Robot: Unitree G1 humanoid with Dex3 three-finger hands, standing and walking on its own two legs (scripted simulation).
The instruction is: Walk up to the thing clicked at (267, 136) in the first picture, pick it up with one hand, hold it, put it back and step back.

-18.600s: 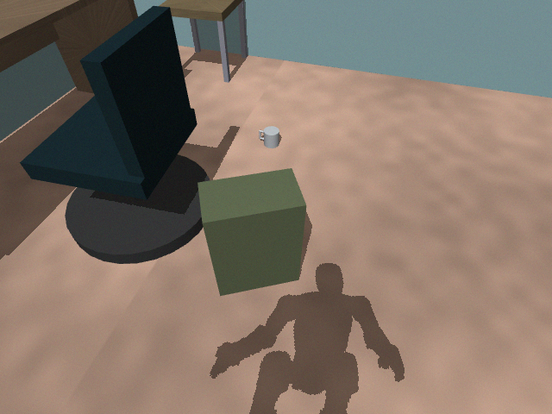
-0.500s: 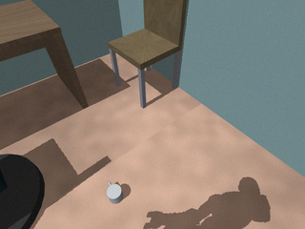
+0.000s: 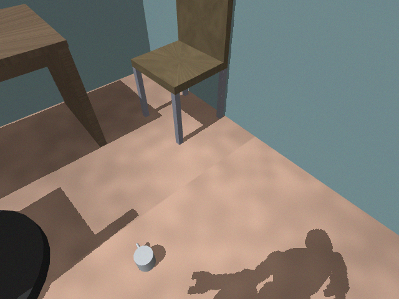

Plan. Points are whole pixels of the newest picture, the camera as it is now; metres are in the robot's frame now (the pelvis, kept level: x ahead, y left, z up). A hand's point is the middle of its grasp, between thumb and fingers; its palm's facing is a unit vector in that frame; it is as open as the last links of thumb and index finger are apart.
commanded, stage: walk up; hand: left
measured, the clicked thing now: (143, 255) +0.48 +0.28 -0.73
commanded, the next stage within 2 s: stand in 0.20 s
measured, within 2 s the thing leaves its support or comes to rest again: neither
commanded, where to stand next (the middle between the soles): +0.07 +0.01 m, yaw -1 degrees
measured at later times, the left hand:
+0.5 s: hand out of the picture +0.09 +0.25 -0.16, palm faces -0.03 -0.94 -0.34, open 7.4 cm
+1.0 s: hand out of the picture +0.09 +0.24 -0.15, palm faces -0.03 -0.94 -0.35, open 7.4 cm
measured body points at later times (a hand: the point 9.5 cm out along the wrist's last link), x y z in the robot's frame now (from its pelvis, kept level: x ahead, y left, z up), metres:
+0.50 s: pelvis +0.01 +0.00 +0.00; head +0.03 -0.01 +0.45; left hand +0.09 +0.30 -0.13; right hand +0.10 -0.30 -0.13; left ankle +0.02 +0.13 -0.75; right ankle +0.01 -0.14 -0.75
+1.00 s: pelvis +0.01 -0.01 +0.00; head +0.02 -0.02 +0.45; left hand +0.09 +0.29 -0.13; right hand +0.09 -0.32 -0.13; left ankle +0.02 +0.13 -0.75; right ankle +0.01 -0.14 -0.75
